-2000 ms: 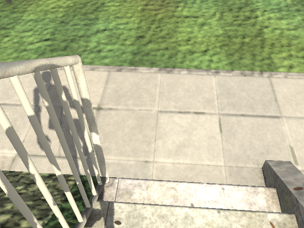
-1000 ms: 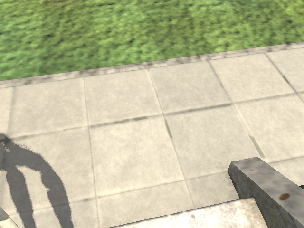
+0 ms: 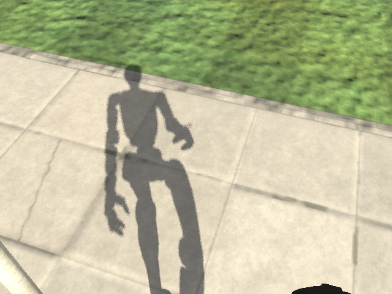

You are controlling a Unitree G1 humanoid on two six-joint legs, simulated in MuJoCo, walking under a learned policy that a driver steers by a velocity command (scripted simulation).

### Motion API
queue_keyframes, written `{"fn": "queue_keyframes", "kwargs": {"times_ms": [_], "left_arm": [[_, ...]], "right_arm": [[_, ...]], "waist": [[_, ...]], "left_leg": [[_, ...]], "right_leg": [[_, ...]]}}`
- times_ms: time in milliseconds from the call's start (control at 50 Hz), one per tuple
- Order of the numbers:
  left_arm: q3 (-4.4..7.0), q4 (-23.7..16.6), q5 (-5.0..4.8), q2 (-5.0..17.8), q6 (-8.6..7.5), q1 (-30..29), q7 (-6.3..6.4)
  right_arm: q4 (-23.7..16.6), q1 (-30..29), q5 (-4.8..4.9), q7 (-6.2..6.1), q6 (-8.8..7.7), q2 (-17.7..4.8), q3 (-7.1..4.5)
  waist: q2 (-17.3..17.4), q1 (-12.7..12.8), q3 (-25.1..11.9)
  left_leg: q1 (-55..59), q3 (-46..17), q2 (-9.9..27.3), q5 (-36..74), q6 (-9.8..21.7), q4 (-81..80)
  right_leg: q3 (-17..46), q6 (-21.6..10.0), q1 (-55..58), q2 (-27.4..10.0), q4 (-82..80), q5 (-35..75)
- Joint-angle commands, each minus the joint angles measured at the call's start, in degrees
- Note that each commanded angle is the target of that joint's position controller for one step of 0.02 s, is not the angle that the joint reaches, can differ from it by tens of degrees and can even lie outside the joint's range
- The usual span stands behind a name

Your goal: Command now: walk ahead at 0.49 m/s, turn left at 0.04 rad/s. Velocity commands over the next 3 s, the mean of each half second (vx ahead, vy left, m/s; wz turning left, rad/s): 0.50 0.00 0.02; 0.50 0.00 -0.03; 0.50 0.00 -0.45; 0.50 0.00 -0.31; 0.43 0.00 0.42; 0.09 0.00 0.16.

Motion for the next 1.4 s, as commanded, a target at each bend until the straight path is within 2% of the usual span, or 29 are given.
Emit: {"fn": "queue_keyframes", "kwargs": {"times_ms": [20, 40, 60, 80, 100, 140, 180, 240, 280, 340, 380, 420, 440, 460, 520, 540, 560, 580, 620, 660, 700, 800, 920, 940, 960, 980, 1040, 1100, 1400], "left_arm": [[2.15, 0.3, -0.35, 9.3, 1.97, 1.7, -0.8], [1.9, 0.8, 1.04, 8.9, 2.93, 1.8, -3.05], [1.61, 0.3, 1.67, 6.2, 3.07, 1.3, -5.87], [2.15, -1.7, 0.32, 4.9, 2.85, 5.5, -8.04], [3.72, -7.0, -0.62, 10.3, 1.92, -7.4, -8.66], [4.84, -10.3, -1.49, 12.5, 0.49, -16.3, -7.11], [3.53, -12.7, 1.69, 4.8, -0.63, -19.0, -4.95], [4.06, -12.9, 2.29, 4.9, 1.21, -20.3, -5.87], [3.2, -14.8, 3.48, 4.5, 1.37, -22.7, -6.23], [2.82, -17.8, 0.82, 7.9, 1.29, -28.5, -5.08], [3.51, -21.0, 1.49, 13.3, 1.83, -34.8, -4.89], [2.73, -23.4, 1.61, 12.5, 1.99, -45.6, -4.96], [4.1, -25.6, -11.96, 13.0, 0.89, -52.1, -4.6], [3.1, -24.8, -12.18, 11.2, 0.21, -51.2, -5.03], [7.26, -13.9, -7.72, 17.3, 1.95, -21.8, -4.23], [7.89, -9.4, -6.19, 19.8, 2.42, -6.7, -3.82], [8.76, -8.9, -6.13, 22.7, 2.21, -3.4, -3.44], [8.61, -9.1, -6.58, 21.3, 2.64, -3.9, -2.92], [8.1, -12.0, -4.87, 18.9, 3.32, -17.0, -1.26], [6.01, -13.7, -3.93, 13.4, 1.22, -28.1, -1.67], [5.53, -14.7, -3.91, 13.3, 1.38, -35.7, -1.27], [7.9, -14.1, -7.03, 18.2, 0.59, -30.2, 0.55], [8.78, -10.5, -7.6, 15.9, 1.9, -21.4, 0.56], [8.21, -11.0, -6.88, 14.3, 1.61, -23.0, 0.36], [7.0, -12.7, -6.38, 9.8, 0.48, -21.9, 0.23], [6.64, -13.2, -6.6, 10.2, -0.72, -21.0, -0.21], [8.63, -15.3, -7.21, 14.1, 0.66, -30.1, 0.72], [9.26, -14.6, -6.59, 12.4, 2.7, -28.4, 0.51], [7.75, -24.8, -6.15, 9.3, 3.52, -48.9, -4.04]], "right_arm": [[2.4, 3.7, 0.66, -0.92, -1.92, -4.6, -2.15], [7.9, 23.5, 0.52, -2.04, -3.19, -8.8, -4.94], [13.8, 47.0, 0.08, -2.36, -3.03, -12.4, -6.86], [13.7, 47.2, 2.15, -1.57, -2.24, -17.7, -8.18], [14.1, 46.7, -0.47, -2.35, -1.55, -17.0, -8.75], [12.1, 33.9, 1.8, -1.62, -0.92, -10.7, -7.08], [7.1, 18.6, 1.5, -2.68, -3.54, 2.1, -2.64], [8.5, 21.3, 4.05, -3.6, -6.08, -1.5, -2.95], [8.2, 22.3, 2.42, -5.2, -6.9, 2.4, -1.9], [6.8, 21.6, 0.4, -4.56, -6.49, -1.8, -1.66], [8.4, 27.5, 1.29, -3.73, -6.18, -4.2, -2.26], [13.4, 41.4, 2.37, -5.9, -5.03, -1.4, -1.67], [11.2, 33.1, 11.79, -10.17, -2.17, -7.8, -5.41], [12.0, 34.4, 11.04, -11.09, -0.63, -9.7, -5.71], [14.3, 35.1, 6.84, -8.05, -0.91, -3.8, -6.0], [14.4, 35.8, 7.1, -6.89, -2.24, 1.2, -5.34], [11.3, 36.5, 11.74, -6.37, -3.79, -1.5, -4.68], [8.3, 31.2, 12.0, -6.32, -5.1, -4.7, -5.65], [3.1, 19.5, 11.31, -8.2, -4.34, -2.1, -4.56], [3.0, 19.5, 9.42, -9.39, -1.92, -1.5, -5.23], [1.2, 18.2, 7.63, -9.37, -0.93, 0.4, -5.84], [-1.7, 8.7, 7.39, -7.38, -2.04, -2.0, -6.24], [-2.3, 5.2, 7.23, -6.11, -1.61, -5.6, -7.65], [0.5, 14.8, 6.66, -6.31, -1.87, -9.0, -9.25], [2.7, 25.7, 5.87, -6.71, -2.1, -15.3, -10.96], [4.2, 32.1, 6.32, -6.11, -2.84, -14.5, -10.7], [0.9, 15.3, 6.4, -6.38, -3.63, -7.4, -8.32], [2.5, 12.9, 5.91, -6.22, -3.94, -4.6, -7.92], [9.2, 23.8, 6.96, -8.49, -2.54, -9.7, -9.44]], "waist": [[-1.7, -5.4, 7.6], [1.3, -14.4, 2.4], [12.5, -22.7, -10.5], [13.5, -17.7, -25.9], [5.8, -20.9, -17.7], [-4.8, -17.4, -3.6], [-7.4, -7.5, 8.9], [-0.3, -7.1, 11.1], [-3.1, -9.3, 6.9], [-2.6, -9.5, 7.3], [-5.7, -11.3, 11.6], [-6.4, -19.8, 13.4], [-9.1, -20.3, 17.8], [-9.4, -20.1, 14.9], [-10.7, -9.5, -1.6], [-19.5, -3.7, -9.3], [-23.5, -1.2, -22.6], [-19.1, 0.4, -27.5], [-3.4, -5.4, -15.9], [2.3, -12.7, -6.6], [-3.7, -16.5, 2.8], [-8.1, -13.5, -0.7], [-6.3, -12.8, 0.9], [-4.0, -17.2, -4.0], [7.5, -19.6, -11.1], [14.4, -20.3, -18.8], [0.9, -15.3, -4.6], [1.7, -11.0, -2.4], [0.3, -15.4, 7.2]], "left_leg": [[15.7, 0.5, 1.0, 10.2, 1.8, -13.6], [40.5, 6.8, -0.9, 17.4, 3.3, -11.8], [71.5, 0.9, 6.2, 34.6, 11.9, 2.1], [85.5, -4.9, 13.9, 52.3, 18.4, 21.7], [80.0, -7.1, 14.6, 42.6, 17.5, 18.6], [48.7, -8.9, 15.1, -1.8, 16.9, 4.9], [13.3, -5.7, 10.4, -14.5, 12.8, -0.2], [-3.3, -6.1, 7.3, -22.2, 15.6, -5.8], [3.0, -3.5, 4.3, -25.1, 13.0, 4.1], [-14.0, -0.3, -1.0, -39.1, 9.5, 10.1], [-1.3, -7.4, 4.0, -39.9, 10.7, 13.3], [23.4, -13.7, 6.2, -39.5, 10.2, 21.3], [20.0, -14.0, 3.7, -32.5, 7.8, 27.3], [20.5, -11.0, 3.3, -27.2, 7.3, 30.6], [4.1, -4.7, -4.1, -22.9, 4.3, 58.7], [-19.8, -2.7, -12.5, -60.4, -0.3, 84.1], [-35.3, -8.9, -11.9, -72.4, -1.9, 105.2], [-41.3, -11.0, -9.0, -69.2, -2.3, 104.4], [-43.1, -2.3, -3.0, -52.2, -2.1, 90.1], [-34.1, -6.2, 0.3, -40.4, -1.4, 78.8], [-17.9, -4.9, 0.9, -33.7, -2.7, 53.7], [-0.8, -1.7, -2.6, -15.6, -4.2, 21.4], [5.2, 3.1, -6.7, -27.6, 0.5, 7.9], [18.4, -0.4, -4.3, -23.2, 2.5, 9.0], [40.9, -18.6, 9.3, -20.6, 8.5, 6.7], [47.3, -39.9, 17.3, -31.0, 13.9, -1.3], [27.5, -21.5, 12.1, -32.0, 8.7, -6.3], [18.2, -10.3, 8.3, -23.2, 5.9, -10.3], [31.3, 10.8, 9.9, -1.4, 3.5, -7.8]], "right_leg": [[13.6, -7.2, -9.0, -9.0, 3.6, 43.5], [9.8, -5.2, -21.1, -6.5, 16.9, 47.2], [5.7, -0.2, -39.6, -1.7, 43.9, 21.3], [5.8, 0.2, -46.8, -2.0, 63.2, 3.9], [5.2, -0.5, -58.8, -2.3, 66.7, 4.3], [6.4, -3.8, -59.9, -6.6, 59.3, 15.7], [14.3, -9.4, -44.8, -13.1, 26.5, 38.6], [10.6, -9.8, -33.0, -10.3, 11.7, 52.3], [14.1, -7.3, -37.5, -11.7, -1.2, 67.9], [9.2, -4.7, -13.9, -8.6, -11.6, 88.2], [10.5, -3.8, -25.0, -9.7, -15.4, 76.0], [13.5, -2.7, -43.0, -12.8, -30.6, 73.0], [14.8, -1.7, -45.7, -10.8, -35.9, 74.1], [12.5, -1.8, -40.4, -9.6, -39.2, 76.4], [3.4, -6.1, 2.4, -6.1, -33.6, 88.3], [9.2, -12.1, 30.7, -14.2, -18.8, 110.0], [21.3, -20.3, 47.3, -24.5, -8.5, 100.8], [29.0, -22.8, 46.0, -26.8, -14.4, 80.9], [39.5, -21.4, 23.4, -28.2, -33.2, 40.7], [40.4, -19.5, -3.2, -28.7, -33.3, 45.8], [22.2, -14.5, -27.5, -17.1, -38.9, 48.4], [14.4, -13.8, -22.9, -14.7, -40.9, 54.6], [14.9, -9.6, -11.1, -13.4, -31.0, 50.2], [11.5, -7.7, -16.4, -9.3, -18.6, 54.8], [5.3, -3.7, -36.9, -1.8, 4.8, 40.4], [12.7, -3.4, -46.8, 1.2, 18.3, 21.1], [15.2, -5.3, -49.6, -5.6, 18.8, 35.6], [15.2, -5.1, -41.4, -7.5, 12.7, 41.3], [4.4, -5.7, -41.9, -4.6, -16.9, 50.4]]}}
Next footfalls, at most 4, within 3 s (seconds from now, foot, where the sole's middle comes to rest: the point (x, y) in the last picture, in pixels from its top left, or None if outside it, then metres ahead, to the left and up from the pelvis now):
0.04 left None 0.16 0.13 -0.85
0.52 right None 0.54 -0.11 -1.04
0.94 left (205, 258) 0.76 0.15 -1.04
1.50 right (273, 216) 1.03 -0.12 -1.04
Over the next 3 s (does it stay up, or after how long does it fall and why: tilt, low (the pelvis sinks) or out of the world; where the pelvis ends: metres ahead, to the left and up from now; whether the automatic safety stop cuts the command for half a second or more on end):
stays up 1.50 -0.16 -0.27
